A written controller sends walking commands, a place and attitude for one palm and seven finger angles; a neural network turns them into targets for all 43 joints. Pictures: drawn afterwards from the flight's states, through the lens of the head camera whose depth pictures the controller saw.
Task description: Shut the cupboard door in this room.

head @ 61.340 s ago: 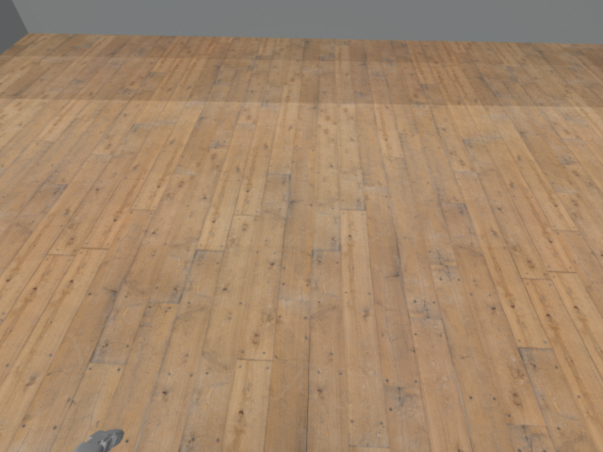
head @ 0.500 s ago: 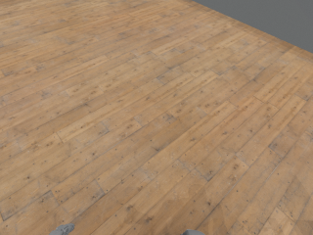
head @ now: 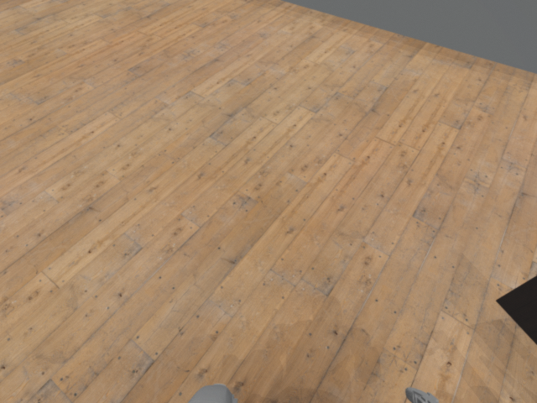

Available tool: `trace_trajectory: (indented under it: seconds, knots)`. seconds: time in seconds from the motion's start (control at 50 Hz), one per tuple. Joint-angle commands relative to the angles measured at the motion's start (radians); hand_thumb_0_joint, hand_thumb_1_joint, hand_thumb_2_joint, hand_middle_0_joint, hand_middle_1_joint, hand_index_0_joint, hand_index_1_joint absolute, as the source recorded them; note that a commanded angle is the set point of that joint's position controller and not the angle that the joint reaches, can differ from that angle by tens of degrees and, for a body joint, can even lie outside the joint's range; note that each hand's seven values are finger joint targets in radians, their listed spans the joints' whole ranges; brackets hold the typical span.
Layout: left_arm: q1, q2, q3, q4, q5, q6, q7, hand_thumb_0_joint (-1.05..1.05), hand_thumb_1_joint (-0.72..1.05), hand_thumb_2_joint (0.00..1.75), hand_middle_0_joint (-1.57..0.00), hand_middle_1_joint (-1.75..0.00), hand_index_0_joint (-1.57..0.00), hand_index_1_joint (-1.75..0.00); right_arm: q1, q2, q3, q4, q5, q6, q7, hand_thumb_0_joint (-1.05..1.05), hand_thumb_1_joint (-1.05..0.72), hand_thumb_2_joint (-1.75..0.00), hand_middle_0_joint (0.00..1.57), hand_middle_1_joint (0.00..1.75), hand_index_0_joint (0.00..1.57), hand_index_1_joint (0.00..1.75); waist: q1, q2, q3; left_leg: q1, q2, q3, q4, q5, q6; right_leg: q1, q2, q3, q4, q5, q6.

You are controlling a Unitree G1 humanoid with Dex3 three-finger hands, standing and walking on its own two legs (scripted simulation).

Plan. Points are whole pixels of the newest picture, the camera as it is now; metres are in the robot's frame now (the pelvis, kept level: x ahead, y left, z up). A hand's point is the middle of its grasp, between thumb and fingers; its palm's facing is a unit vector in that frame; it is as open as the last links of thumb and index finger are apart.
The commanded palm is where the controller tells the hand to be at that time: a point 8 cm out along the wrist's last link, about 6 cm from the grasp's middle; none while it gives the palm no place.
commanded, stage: turn to face it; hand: left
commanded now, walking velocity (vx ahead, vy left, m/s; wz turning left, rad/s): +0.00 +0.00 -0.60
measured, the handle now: out of the picture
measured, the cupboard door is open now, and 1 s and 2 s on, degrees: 59 59 59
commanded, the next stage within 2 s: take the last steps up to it in 1.54 s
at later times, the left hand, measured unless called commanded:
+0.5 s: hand (176, 376) +0.17 +0.18 -0.16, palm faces -0.31 -0.91 -0.26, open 7.4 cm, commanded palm none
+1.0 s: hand (206, 377) +0.18 +0.13 -0.18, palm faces -0.50 -0.84 -0.20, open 7.4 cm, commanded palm none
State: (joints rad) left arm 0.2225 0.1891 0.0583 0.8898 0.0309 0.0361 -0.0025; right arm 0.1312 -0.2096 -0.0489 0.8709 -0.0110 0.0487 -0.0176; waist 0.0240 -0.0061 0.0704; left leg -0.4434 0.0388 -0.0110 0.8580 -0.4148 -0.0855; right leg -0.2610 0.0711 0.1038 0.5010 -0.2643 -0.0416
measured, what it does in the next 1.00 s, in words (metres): steps on the spot, turning right: left foot, then right foot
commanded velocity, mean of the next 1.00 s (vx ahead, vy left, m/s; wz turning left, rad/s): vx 0.00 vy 0.00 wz -0.60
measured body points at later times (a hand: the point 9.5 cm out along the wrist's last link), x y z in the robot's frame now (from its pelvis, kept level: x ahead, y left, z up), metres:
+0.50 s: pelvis +0.00 +0.00 -0.01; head +0.03 -0.02 +0.44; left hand +0.19 +0.22 -0.14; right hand -0.04 -0.26 -0.16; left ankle +0.02 +0.14 -0.74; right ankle -0.04 -0.11 -0.73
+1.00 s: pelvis +0.02 +0.00 -0.01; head +0.07 -0.01 +0.44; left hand +0.20 +0.17 -0.16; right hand -0.02 -0.28 -0.13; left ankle +0.08 +0.10 -0.74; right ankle -0.03 -0.11 -0.74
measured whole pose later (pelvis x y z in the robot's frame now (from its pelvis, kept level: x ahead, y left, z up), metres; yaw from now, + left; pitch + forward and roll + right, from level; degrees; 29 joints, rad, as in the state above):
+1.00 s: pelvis +0.02 +0.00 -0.01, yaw -34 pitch +3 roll -1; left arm 0.22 0.22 0.06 0.91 0.02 0.05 0.00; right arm 0.14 -0.21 -0.04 0.86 -0.01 0.03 -0.02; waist 0.03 -0.03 0.06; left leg -0.32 0.02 0.00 0.60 -0.33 -0.07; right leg -0.33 0.09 0.13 0.54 -0.25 -0.02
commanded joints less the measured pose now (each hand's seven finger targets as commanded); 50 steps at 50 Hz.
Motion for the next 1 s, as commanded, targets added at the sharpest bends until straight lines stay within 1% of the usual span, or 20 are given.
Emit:
trace_trajectory:
  seconds: [0.0,0.02,0.04,0.06,0.08,0.1,0.12,0.18,0.4,0.46,0.48,0.5,0.52,0.54,0.56,0.64,0.86,0.94,0.96,0.98]
  knots:
    - [-0.027,0.221,0.068,-0.074,-0.008,-0.009,0.012,0.0,0.9,0.9,-0.2,-0.3,-0.2,-0.3,0.07,-0.092,-0.02,-0.069,0.011,-0.033,-0.02,0.0,-0.9,-0.9,0.2,0.3,0.2,0.3,-0.039,-0.143,-0.134,0.149,-0.031,0.008,-0.285,0.1,0.017,0.043,-0.233,0.292,-0.023,0.491,-0.111]
    - [-0.046,0.203,0.064,-0.08,-0.015,-0.006,0.013,0.0,0.9,0.9,-0.2,-0.3,-0.2,-0.3,0.116,-0.109,-0.022,-0.054,0.011,-0.041,-0.023,0.0,-0.9,-0.9,0.2,0.3,0.2,0.3,-0.064,-0.126,-0.155,0.284,-0.01,0.008,-0.429,0.209,0.022,-0.03,-0.186,0.258,0.027,0.409,-0.064]
    - [-0.024,0.151,0.054,-0.088,-0.023,-0.004,0.011,0.0,0.9,0.9,-0.2,-0.3,-0.2,-0.3,0.136,-0.168,-0.031,-0.052,0.005,-0.053,-0.024,0.0,-0.9,-0.9,0.2,0.3,0.2,0.3,-0.062,0.052,-0.186,0.415,0.139,-0.124,-0.543,0.275,0.058,-0.15,-0.078,0.171,0.136,0.174,-0.011]
    - [0.012,0.111,0.044,-0.098,-0.028,-0.004,0.001,0.0,0.9,0.9,-0.2,-0.3,-0.2,-0.3,0.151,-0.254,-0.044,-0.064,-0.008,-0.056,-0.027,0.0,-0.9,-0.9,0.2,0.3,0.2,0.3,-0.055,0.306,-0.197,0.499,0.383,-0.334,-0.546,0.523,0.167,-0.307,0.018,0.008,0.362,-0.308,0.047]
    - [-0.012,0.147,0.047,-0.098,-0.015,0.001,0.001,0.0,0.9,0.9,-0.2,-0.3,-0.2,-0.3,0.157,-0.255,-0.038,-0.07,-0.016,-0.045,-0.031,0.0,-0.9,-0.9,0.2,0.3,0.2,0.3,-0.071,0.23,-0.158,0.392,0.449,-0.33,-0.53,0.583,0.246,-0.282,-0.028,-0.022,0.55,-0.378,0.058]
    - [0.007,0.154,0.056,-0.093,-0.008,0.005,-0.006,0.0,0.9,0.9,-0.2,-0.3,-0.2,-0.3,0.109,-0.214,-0.026,-0.086,-0.022,-0.044,-0.032,0.0,-0.9,-0.9,0.2,0.3,0.2,0.3,-0.039,0.164,-0.128,0.329,0.405,-0.25,-0.536,0.571,0.251,-0.279,-0.05,-0.027,0.637,-0.325,0.068]
    - [0.017,0.155,0.064,-0.072,-0.002,0.012,-0.012,0.0,0.9,0.9,-0.2,-0.3,-0.2,-0.3,0.061,-0.191,-0.019,-0.093,-0.022,-0.05,-0.036,0.0,-0.9,-0.9,0.2,0.3,0.2,0.3,-0.018,0.235,-0.111,0.322,0.359,-0.201,-0.527,0.627,0.234,-0.31,-0.063,-0.033,0.691,-0.283,0.084]
    - [-0.002,0.143,0.06,-0.071,-0.009,0.022,-0.03,0.0,0.9,0.9,-0.2,-0.3,-0.2,-0.3,0.054,-0.166,-0.011,-0.1,-0.021,-0.049,-0.036,0.0,-0.9,-0.9,0.2,0.3,0.2,0.3,-0.021,0.172,-0.075,0.325,0.29,-0.046,-0.497,0.675,0.211,-0.309,-0.09,-0.073,0.704,-0.208,0.099]
    - [-0.09,0.104,0.037,-0.097,-0.012,0.018,-0.043,0.0,0.9,0.9,-0.2,-0.3,-0.2,-0.3,0.121,-0.221,-0.045,-0.04,-0.021,-0.04,-0.015,0.0,-0.9,-0.9,0.2,0.3,0.2,0.3,-0.058,0.243,-0.095,0.348,0.322,0.088,-0.431,0.556,0.205,-0.151,-0.09,-0.204,0.282,-0.174,0.079]
    - [0.01,0.139,0.044,-0.067,-0.01,0.005,-0.038,0.0,0.9,0.9,-0.2,-0.3,-0.2,-0.3,0.087,-0.228,-0.052,-0.04,-0.013,-0.036,-0.007,0.0,-0.9,-0.9,0.2,0.3,0.2,0.3,0.008,0.179,-0.122,0.235,0.29,0.162,-0.262,0.445,0.123,0.078,-0.079,-0.214,0.006,0.054,0.046]
    - [0.087,0.219,0.059,-0.043,-0.003,-0.009,-0.029,0.0,0.9,0.9,-0.2,-0.3,-0.2,-0.3,0.092,-0.184,-0.047,-0.051,-0.003,-0.034,-0.001,0.0,-0.9,-0.9,0.2,0.3,0.2,0.3,0.044,-0.028,-0.16,0.103,0.216,0.212,-0.068,0.272,0.064,0.24,-0.194,-0.061,-0.107,0.202,0.002]
    - [0.126,0.327,0.079,-0.032,0.0,-0.019,-0.011,0.0,0.9,0.9,-0.2,-0.3,-0.2,-0.3,0.046,-0.1,-0.021,-0.102,-0.003,-0.032,0.003,0.0,-0.9,-0.9,0.2,0.3,0.2,0.3,0.067,-0.34,-0.126,-0.17,0.049,0.212,0.185,-0.237,0.01,0.3,-0.431,0.301,-0.147,0.542,-0.105]
    - [0.146,0.333,0.073,-0.029,-0.017,-0.014,0.002,0.0,0.9,0.9,-0.2,-0.3,-0.2,-0.3,0.024,-0.141,-0.019,-0.109,-0.002,-0.014,-0.009,0.0,-0.9,-0.9,0.2,0.3,0.2,0.3,0.074,-0.281,-0.133,-0.167,0.057,0.055,0.307,-0.243,0.02,0.206,-0.484,0.316,-0.172,0.549,-0.173]
    - [0.083,0.294,0.07,-0.042,-0.015,-0.01,0.012,0.0,0.9,0.9,-0.2,-0.3,-0.2,-0.3,0.024,-0.137,-0.025,-0.099,-0.001,-0.005,-0.009,0.0,-0.9,-0.9,0.2,0.3,0.2,0.3,0.043,-0.209,-0.083,-0.182,0.081,0.013,0.349,-0.154,0.025,0.15,-0.44,0.26,-0.195,0.393,-0.172]
    - [0.009,0.274,0.068,-0.062,-0.012,-0.01,0.016,0.0,0.9,0.9,-0.2,-0.3,-0.2,-0.3,0.025,-0.133,-0.026,-0.086,-0.003,-0.008,-0.011,0.0,-0.9,-0.9,0.2,0.3,0.2,0.3,0.022,-0.272,-0.063,-0.213,0.086,0.008,0.358,-0.109,0.02,0.129,-0.399,0.273,-0.206,0.288,-0.164]
    - [-0.085,0.211,0.044,-0.092,-0.013,-0.019,0.012,0.0,0.9,0.9,-0.2,-0.3,-0.2,-0.3,0.092,-0.136,-0.027,-0.036,-0.009,-0.007,0.004,0.0,-0.9,-0.9,0.2,0.3,0.2,0.3,-0.037,-0.136,-0.099,-0.104,0.074,0.019,0.281,0.065,0.0,0.066,-0.284,0.109,-0.182,0.257,-0.116]
    - [0.014,0.236,0.06,-0.059,-0.004,-0.019,0.012,0.0,0.9,0.9,-0.2,-0.3,-0.2,-0.3,0.012,-0.109,-0.018,-0.078,0.003,-0.023,-0.012,0.0,-0.9,-0.9,0.2,0.3,0.2,0.3,0.01,-0.119,-0.151,-0.049,0.008,0.007,-0.045,-0.035,0.0,0.172,-0.295,0.285,-0.105,0.473,-0.174]
    - [-0.053,0.223,0.061,-0.061,-0.012,-0.009,0.011,0.0,0.9,0.9,-0.2,-0.3,-0.2,-0.3,0.11,-0.108,-0.018,-0.051,0.011,-0.032,-0.02,0.0,-0.9,-0.9,0.2,0.3,0.2,0.3,-0.051,-0.122,-0.16,0.201,-0.017,0.007,-0.358,0.142,0.017,0.014,-0.229,0.294,-0.026,0.411,-0.095]
    - [-0.064,0.193,0.054,-0.075,-0.02,-0.004,0.01,0.0,0.9,0.9,-0.2,-0.3,-0.2,-0.3,0.148,-0.139,-0.021,-0.042,0.008,-0.043,-0.024,0.0,-0.9,-0.9,0.2,0.3,0.2,0.3,-0.069,-0.043,-0.178,0.345,0.042,-0.026,-0.491,0.21,0.033,-0.084,-0.154,0.229,0.039,0.291,-0.044]
    - [-0.027,0.135,0.043,-0.086,-0.031,-0.001,0.002,0.0,0.9,0.9,-0.2,-0.3,-0.2,-0.3,0.145,-0.227,-0.034,-0.049,-0.006,-0.053,-0.026,0.0,-0.9,-0.9,0.2,0.3,0.2,0.3,-0.056,0.204,-0.196,0.47,0.264,-0.235,-0.574,0.3,0.103,-0.26,-0.01,0.092,0.203,-0.027,0.018]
